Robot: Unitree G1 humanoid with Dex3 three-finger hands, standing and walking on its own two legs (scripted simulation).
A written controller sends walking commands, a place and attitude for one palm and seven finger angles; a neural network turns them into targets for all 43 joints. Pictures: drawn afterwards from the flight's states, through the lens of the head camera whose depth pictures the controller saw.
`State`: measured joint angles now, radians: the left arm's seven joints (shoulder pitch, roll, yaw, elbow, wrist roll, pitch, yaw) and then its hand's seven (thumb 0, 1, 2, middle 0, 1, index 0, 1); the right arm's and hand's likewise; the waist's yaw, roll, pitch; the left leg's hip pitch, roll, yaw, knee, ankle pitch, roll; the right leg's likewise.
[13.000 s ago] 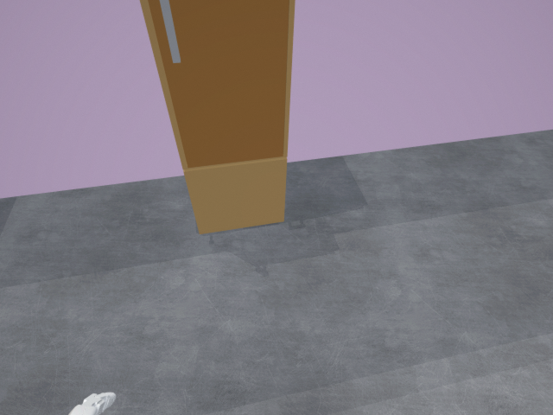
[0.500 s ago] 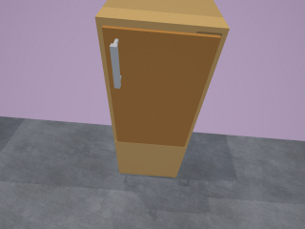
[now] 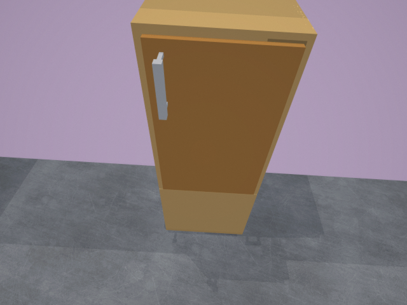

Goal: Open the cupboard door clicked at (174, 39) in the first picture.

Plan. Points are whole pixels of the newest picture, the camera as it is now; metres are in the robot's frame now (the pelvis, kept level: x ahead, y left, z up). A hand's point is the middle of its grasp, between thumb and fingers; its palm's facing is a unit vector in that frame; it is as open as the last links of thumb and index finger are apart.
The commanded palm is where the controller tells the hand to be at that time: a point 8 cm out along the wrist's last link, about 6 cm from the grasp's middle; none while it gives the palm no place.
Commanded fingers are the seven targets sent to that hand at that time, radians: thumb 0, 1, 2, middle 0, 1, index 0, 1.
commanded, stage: look again from close up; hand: left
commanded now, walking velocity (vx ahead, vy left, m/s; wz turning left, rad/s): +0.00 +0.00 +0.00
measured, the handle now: (162, 87) +0.55 +0.15 +0.14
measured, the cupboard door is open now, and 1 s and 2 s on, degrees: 0 0 0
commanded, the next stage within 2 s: raise the hand with hooked fingers in 0.54 s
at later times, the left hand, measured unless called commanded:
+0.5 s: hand out of the picture +0.00 +0.14 -0.18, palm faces +0.05 -0.98 -0.22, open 7.4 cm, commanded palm none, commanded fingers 0.00 0.90 0.90 -0.20 -0.30 -0.20 -0.30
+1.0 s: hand (140, 281) +0.17 +0.13 -0.01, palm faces +0.01 -1.00 -0.04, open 8.2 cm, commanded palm +0.10 +0.20 -0.02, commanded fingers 0.00 0.46 0.71 -0.23 -0.58 -0.23 -0.58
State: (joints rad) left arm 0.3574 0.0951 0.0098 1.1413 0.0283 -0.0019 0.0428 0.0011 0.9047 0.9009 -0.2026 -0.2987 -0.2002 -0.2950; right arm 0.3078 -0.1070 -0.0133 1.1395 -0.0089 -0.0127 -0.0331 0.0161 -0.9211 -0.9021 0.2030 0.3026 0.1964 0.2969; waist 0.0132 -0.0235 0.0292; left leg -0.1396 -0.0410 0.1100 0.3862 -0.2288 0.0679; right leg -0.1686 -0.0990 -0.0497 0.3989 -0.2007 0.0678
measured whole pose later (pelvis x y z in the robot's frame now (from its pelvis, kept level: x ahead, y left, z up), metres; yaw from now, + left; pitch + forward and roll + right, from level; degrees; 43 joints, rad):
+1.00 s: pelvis -0.04 -0.07 -0.05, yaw +2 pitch +5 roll +1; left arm 0.32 0.22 0.19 0.21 -0.26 -0.49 -0.33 0.00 0.69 0.80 -0.22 -0.44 -0.22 -0.44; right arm 0.18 -0.26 -0.05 0.57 0.04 -0.29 -0.02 0.02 -0.91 -0.90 0.20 0.30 0.20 0.30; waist -0.02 -0.02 -0.08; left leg -0.59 0.02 0.02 0.88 -0.38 -0.02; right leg -0.61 -0.02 -0.05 0.91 -0.38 -0.04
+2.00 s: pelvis +0.00 -0.03 -0.02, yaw +3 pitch +1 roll -2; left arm 0.03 0.42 0.41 0.09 -0.35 0.03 -0.42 -0.01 -0.45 0.33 -0.30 -1.16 -0.30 -1.16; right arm 0.24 -0.25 0.07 0.57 0.07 -0.22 -0.10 0.02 -0.90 -0.90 0.21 0.30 0.20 0.30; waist 0.04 0.04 -0.06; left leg -0.33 -0.01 0.00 0.67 -0.36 0.03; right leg -0.30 -0.03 -0.07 0.60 -0.32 0.02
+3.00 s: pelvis +0.00 -0.06 -0.01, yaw +3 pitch -1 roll +0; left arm -0.23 0.45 0.45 0.35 -0.30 0.07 -0.45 -0.01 -0.51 0.30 -0.31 -1.20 -0.30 -1.20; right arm 0.24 -0.28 0.06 0.61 0.08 -0.21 -0.13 0.02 -0.91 -0.90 0.21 0.30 0.20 0.30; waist 0.03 0.04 -0.02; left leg -0.25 0.02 -0.01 0.55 -0.30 -0.01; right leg -0.25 0.00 -0.07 0.54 -0.29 -0.03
